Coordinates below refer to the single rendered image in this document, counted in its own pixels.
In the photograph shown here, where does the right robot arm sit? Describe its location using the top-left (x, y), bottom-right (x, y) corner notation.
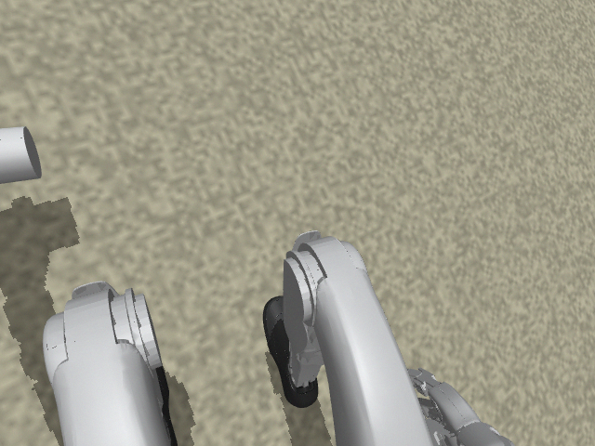
top-left (456, 422), bottom-right (515, 446)

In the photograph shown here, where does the right robot hand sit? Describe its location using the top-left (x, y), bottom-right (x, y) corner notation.
top-left (407, 368), bottom-right (481, 446)

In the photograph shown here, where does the right robot foot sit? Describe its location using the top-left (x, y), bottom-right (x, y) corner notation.
top-left (263, 296), bottom-right (318, 408)

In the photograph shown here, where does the bottle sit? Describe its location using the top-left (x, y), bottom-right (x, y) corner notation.
top-left (0, 126), bottom-right (42, 184)

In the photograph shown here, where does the left robot foot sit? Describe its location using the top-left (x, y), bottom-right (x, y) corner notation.
top-left (155, 366), bottom-right (178, 446)

